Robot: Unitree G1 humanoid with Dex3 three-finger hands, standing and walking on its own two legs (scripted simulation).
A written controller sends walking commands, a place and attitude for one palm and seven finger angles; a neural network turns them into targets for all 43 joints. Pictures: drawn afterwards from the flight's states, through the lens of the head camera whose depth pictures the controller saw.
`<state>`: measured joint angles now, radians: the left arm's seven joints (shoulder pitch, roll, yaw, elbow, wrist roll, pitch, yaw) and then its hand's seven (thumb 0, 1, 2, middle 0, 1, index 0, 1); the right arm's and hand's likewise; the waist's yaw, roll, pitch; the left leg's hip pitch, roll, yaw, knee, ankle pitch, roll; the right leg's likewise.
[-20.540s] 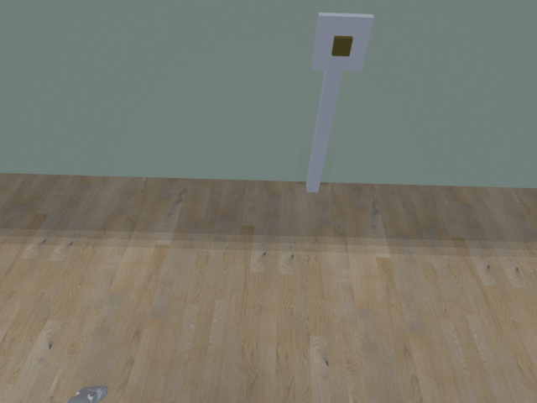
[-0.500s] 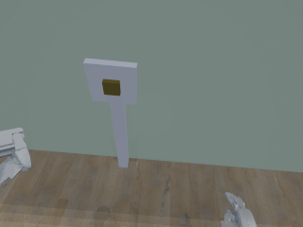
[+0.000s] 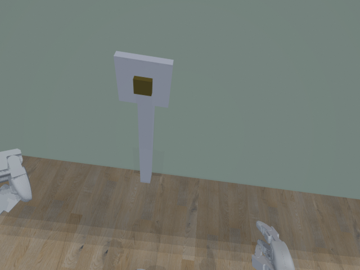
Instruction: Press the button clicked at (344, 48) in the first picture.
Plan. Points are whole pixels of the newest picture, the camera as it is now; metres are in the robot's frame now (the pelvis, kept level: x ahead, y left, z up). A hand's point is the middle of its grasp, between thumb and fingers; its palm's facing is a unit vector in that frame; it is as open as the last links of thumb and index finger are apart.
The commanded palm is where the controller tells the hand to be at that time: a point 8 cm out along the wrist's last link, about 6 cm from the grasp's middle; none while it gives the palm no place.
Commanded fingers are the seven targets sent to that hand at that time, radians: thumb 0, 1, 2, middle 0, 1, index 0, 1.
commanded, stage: stop stepping back and stand still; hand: left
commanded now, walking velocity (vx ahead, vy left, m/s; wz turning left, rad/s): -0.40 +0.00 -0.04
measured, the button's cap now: (143, 85) +0.65 +0.18 +0.00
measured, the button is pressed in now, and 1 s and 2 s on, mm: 0 0 0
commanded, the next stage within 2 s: let the arm hang, fingers relaxed in 0.82 s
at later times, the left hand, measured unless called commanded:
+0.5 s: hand (12, 267) +0.10 +0.23 +0.16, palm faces +0.36 -0.85 -0.39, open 3.1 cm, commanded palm +0.04 +0.26 +0.18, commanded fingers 0.00 0.90 0.90 -1.30 -1.50 -1.30 -1.50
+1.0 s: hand out of the picture +0.10 +0.23 +0.07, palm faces +0.26 -0.86 -0.43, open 3.0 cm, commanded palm none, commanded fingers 0.00 0.90 0.90 -1.12 -1.30 -1.12 -1.30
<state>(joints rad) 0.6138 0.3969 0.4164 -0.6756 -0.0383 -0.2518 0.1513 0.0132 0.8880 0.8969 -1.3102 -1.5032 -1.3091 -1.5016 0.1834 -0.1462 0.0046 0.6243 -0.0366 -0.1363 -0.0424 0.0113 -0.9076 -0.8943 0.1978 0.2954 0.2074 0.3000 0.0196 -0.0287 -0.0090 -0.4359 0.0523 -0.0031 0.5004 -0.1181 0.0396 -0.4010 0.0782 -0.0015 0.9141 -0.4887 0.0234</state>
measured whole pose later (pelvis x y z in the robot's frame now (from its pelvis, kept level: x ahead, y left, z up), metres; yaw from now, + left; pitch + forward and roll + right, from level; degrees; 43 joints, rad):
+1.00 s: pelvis -0.11 -0.01 -0.01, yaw +0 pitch +1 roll +0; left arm 0.40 0.34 0.22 -0.15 0.02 -0.12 0.06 0.00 0.90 0.90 -1.29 -1.49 -1.30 -1.49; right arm 0.18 -0.22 0.00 0.73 -0.02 -0.11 -0.01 0.01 -0.91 -0.89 0.20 0.30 0.21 0.30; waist 0.02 0.02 -0.04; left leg -0.35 0.02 0.05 0.61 -0.27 0.01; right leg -0.25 -0.02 -0.06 0.60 -0.36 0.00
